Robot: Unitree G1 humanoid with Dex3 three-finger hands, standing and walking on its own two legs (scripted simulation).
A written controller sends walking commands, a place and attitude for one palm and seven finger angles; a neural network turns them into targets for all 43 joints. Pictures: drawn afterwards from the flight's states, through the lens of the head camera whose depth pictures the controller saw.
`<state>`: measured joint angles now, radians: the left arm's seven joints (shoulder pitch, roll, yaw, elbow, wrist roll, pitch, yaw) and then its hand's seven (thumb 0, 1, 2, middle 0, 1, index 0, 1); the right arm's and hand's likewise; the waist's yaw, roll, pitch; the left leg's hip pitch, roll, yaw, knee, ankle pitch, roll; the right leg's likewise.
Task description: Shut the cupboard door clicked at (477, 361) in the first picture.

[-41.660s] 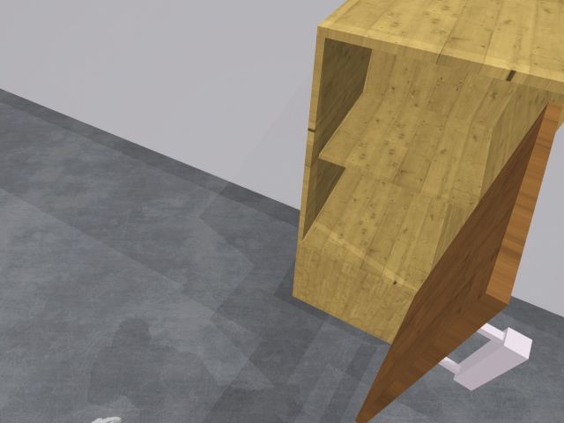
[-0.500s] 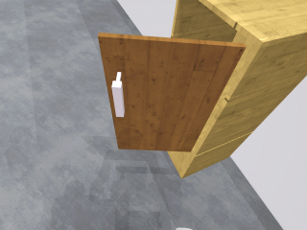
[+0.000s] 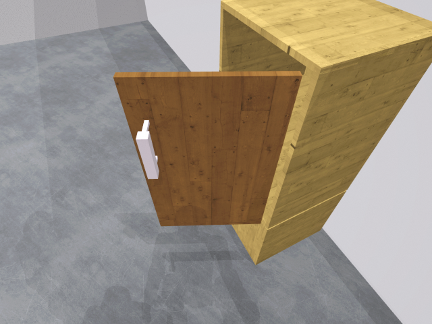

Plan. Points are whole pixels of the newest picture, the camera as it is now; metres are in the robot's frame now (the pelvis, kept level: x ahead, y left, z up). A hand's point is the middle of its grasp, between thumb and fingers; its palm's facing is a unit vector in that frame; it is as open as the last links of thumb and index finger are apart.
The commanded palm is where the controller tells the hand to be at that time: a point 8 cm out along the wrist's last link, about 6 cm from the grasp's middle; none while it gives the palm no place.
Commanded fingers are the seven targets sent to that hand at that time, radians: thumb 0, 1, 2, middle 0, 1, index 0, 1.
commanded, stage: come to a stop and stand still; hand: left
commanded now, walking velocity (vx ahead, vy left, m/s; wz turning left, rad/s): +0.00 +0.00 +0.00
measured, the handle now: (149, 149) +0.47 +0.18 +0.04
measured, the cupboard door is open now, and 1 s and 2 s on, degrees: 65 65 65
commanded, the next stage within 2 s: look again from close up in 0.06 s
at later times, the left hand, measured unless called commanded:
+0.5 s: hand out of the picture +0.02 +0.21 -0.18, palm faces -0.01 -0.97 -0.23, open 7.4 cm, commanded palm none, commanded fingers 0.00 0.90 0.90 -0.20 -0.30 -0.20 -0.30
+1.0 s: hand (100, 277) +0.20 +0.22 -0.01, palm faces +0.24 -0.97 -0.08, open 7.1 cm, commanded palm +0.12 +0.27 -0.06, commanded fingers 0.00 0.90 0.90 -0.40 -0.52 -0.40 -0.52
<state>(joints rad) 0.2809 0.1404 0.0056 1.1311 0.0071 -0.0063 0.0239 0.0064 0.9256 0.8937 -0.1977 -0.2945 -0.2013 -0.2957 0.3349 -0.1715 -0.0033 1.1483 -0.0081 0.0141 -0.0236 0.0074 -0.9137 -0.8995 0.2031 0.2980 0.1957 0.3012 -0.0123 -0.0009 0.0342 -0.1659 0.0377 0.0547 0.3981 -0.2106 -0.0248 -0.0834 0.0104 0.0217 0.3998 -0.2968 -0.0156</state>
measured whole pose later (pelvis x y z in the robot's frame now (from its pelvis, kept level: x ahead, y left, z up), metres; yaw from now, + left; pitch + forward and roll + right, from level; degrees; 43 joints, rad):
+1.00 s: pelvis -0.02 +0.01 -0.04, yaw +2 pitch +6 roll +2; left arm 0.34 0.18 0.17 0.17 -0.20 -0.35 -0.04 0.01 0.91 0.89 -0.25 -0.36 -0.26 -0.36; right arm 0.27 -0.23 -0.04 0.75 0.02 -0.30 -0.03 0.01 -0.91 -0.90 0.21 0.30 0.20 0.30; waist -0.03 -0.01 -0.09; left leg -0.54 -0.01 0.03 0.81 -0.37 0.00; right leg -0.50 -0.03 -0.03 0.86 -0.48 -0.02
